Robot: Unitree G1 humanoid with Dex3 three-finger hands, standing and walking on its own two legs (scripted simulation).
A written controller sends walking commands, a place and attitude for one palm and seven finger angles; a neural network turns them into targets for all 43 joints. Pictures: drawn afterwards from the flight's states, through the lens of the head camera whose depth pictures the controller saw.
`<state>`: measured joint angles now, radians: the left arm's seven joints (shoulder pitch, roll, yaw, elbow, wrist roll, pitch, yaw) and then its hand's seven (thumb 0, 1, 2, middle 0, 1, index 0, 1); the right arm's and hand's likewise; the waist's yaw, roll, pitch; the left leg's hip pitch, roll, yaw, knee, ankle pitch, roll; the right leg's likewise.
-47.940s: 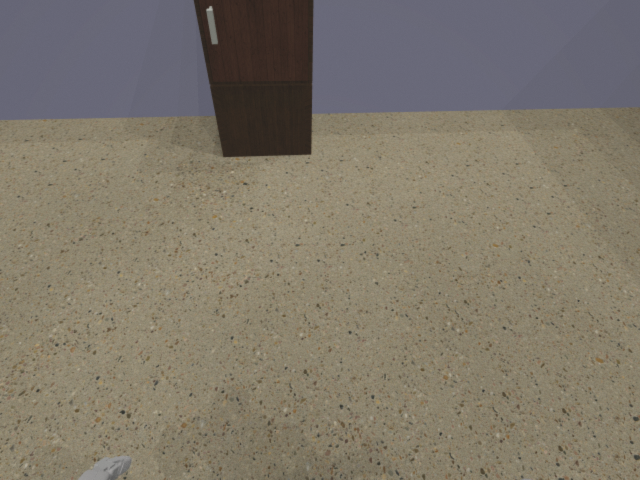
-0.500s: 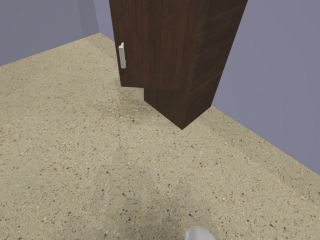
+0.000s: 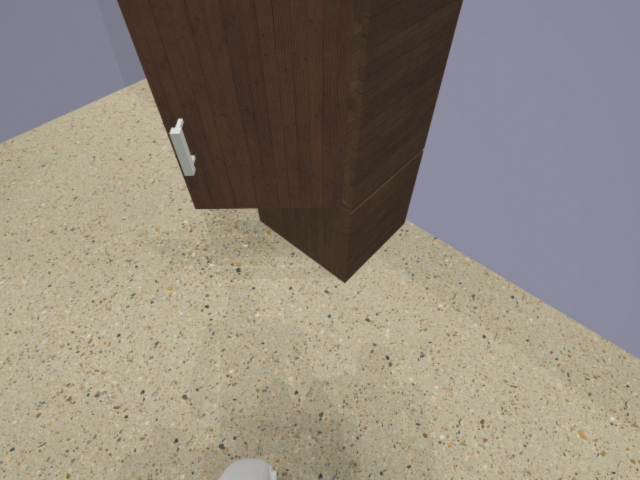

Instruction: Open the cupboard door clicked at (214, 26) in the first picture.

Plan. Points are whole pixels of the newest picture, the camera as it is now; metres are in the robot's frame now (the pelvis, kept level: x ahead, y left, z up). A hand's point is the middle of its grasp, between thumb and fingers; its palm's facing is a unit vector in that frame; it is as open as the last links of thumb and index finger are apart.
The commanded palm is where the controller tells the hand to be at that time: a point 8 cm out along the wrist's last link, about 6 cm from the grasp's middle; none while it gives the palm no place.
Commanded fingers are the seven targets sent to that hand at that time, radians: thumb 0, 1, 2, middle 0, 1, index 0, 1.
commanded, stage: take the last steps up to it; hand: left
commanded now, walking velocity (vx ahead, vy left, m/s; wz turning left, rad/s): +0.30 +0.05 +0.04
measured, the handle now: (185, 147) +0.80 +0.35 -0.11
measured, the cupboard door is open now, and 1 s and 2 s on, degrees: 43 43 43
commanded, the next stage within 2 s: come to a stop and stand still in 0.48 s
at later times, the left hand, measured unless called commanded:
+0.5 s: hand (179, 450) +0.18 +0.22 -0.18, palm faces +0.06 -0.98 -0.18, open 7.3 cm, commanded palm none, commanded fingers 0.00 0.90 0.90 -0.20 -0.30 -0.20 -0.30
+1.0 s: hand (203, 373) +0.29 +0.21 -0.16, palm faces +0.07 -0.97 -0.25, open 7.2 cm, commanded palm none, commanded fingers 0.00 0.90 0.90 -0.20 -0.30 -0.20 -0.30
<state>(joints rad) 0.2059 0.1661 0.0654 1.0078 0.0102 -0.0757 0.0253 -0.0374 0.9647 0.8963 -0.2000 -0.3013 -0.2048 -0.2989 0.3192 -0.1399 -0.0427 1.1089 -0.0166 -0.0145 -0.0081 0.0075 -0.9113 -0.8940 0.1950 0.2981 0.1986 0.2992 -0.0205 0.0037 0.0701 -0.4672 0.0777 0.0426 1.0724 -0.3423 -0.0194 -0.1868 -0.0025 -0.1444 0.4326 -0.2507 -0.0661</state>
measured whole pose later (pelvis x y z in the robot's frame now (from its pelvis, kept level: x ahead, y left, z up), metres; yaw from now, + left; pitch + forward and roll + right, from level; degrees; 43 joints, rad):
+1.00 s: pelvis +0.22 +0.01 +0.00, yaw +1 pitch +0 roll +2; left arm 0.14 0.18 0.05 1.01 0.03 0.01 0.04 -0.01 0.92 0.90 -0.20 -0.30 -0.21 -0.30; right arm 0.15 -0.21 -0.06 1.04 0.00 0.06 -0.01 0.00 -0.91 -0.89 0.19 0.30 0.20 0.30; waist 0.02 -0.02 0.08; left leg -0.38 0.00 0.01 0.86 -0.44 -0.06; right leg -0.26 -0.08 -0.12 0.46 -0.20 -0.03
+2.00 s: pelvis +0.21 +0.05 -0.01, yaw -1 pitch +0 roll +1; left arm 0.26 0.17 -0.02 1.06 0.01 -0.01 0.04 0.00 0.91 0.90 -0.20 -0.30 -0.20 -0.30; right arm 0.28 -0.17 0.02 1.08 -0.01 -0.02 -0.02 0.01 -0.93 -0.89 0.20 0.30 0.20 0.30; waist -0.01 0.02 0.03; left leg -0.23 0.00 0.08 0.51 -0.27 0.02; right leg -0.17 0.00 0.00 0.53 -0.35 -0.01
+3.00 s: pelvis +0.28 +0.09 -0.01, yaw +1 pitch +1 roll +1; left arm 0.16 0.17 0.02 1.01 0.02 0.02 0.03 0.00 0.91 0.90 -0.19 -0.30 -0.20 -0.30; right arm 0.26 -0.15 0.00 1.04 -0.02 -0.02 -0.04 0.01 -0.93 -0.89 0.20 0.30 0.20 0.30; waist -0.02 -0.03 0.05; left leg -0.24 -0.04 0.11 0.50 -0.29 0.06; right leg -0.25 -0.03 -0.03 0.55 -0.31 0.00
